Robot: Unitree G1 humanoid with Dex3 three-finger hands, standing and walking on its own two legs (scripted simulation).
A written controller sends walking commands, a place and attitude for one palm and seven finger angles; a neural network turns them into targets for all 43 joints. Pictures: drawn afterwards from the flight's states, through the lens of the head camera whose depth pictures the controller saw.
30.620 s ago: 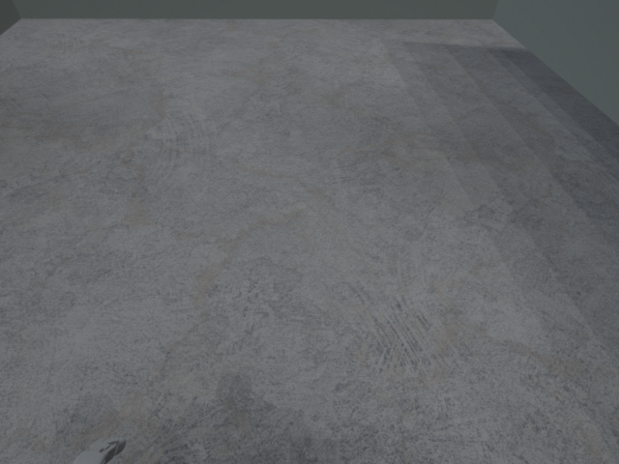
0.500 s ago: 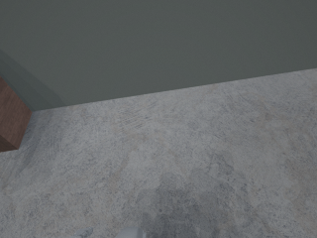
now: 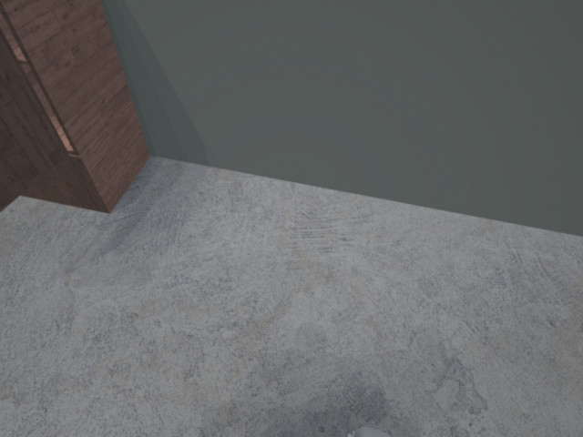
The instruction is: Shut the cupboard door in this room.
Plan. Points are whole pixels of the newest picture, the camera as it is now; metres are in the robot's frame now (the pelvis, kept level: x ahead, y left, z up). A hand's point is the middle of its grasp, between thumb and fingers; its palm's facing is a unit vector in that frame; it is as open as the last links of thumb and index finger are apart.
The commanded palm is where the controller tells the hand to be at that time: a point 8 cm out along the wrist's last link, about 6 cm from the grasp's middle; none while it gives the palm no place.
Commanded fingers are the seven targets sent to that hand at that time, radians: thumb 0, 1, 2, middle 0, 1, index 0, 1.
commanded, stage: walk to a spot facing it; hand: left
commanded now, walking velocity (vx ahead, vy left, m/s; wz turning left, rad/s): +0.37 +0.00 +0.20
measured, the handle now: out of the picture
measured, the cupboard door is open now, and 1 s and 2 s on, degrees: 83 83 83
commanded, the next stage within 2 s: turn to face it in 1.20 s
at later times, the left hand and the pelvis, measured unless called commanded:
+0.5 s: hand (217, 364) +0.25 +0.14 -0.16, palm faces +0.16 -0.96 -0.23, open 7.2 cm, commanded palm none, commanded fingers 0.00 0.90 0.90 -0.20 -0.30 -0.20 -0.30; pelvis +0.22 -0.05 +0.00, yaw +8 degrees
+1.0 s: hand (189, 312) +0.35 +0.22 -0.18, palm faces +0.32 -0.94 -0.14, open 7.4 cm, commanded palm none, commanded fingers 0.00 0.90 0.90 -0.20 -0.30 -0.20 -0.30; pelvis +0.42 +0.06 +0.00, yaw +14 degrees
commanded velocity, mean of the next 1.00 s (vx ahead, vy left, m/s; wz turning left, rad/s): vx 0.37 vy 0.00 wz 0.17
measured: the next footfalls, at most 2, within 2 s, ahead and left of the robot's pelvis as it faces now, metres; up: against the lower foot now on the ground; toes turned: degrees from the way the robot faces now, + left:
right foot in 0.28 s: +0.30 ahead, -0.13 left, +0.00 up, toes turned -5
left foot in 0.82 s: +0.45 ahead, +0.15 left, +0.00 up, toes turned +23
